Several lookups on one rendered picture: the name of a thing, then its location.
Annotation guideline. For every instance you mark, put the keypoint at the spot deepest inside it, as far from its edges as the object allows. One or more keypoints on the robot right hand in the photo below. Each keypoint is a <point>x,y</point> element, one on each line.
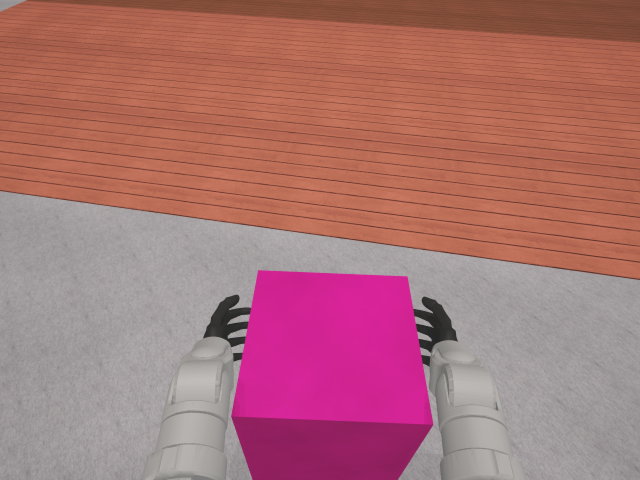
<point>442,328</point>

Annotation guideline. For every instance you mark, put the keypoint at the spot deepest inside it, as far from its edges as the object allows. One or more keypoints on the left robot forearm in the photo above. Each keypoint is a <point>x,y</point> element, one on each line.
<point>191,440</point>

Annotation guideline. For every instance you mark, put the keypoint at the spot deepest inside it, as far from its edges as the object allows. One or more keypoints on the carton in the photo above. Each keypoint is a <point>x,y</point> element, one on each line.
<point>331,384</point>

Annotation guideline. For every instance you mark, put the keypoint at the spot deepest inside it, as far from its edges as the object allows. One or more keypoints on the robot left hand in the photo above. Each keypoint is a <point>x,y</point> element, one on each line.
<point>219,326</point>

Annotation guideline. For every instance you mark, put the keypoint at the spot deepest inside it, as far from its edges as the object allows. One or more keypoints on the right robot forearm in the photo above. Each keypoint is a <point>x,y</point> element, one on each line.
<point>475,440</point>

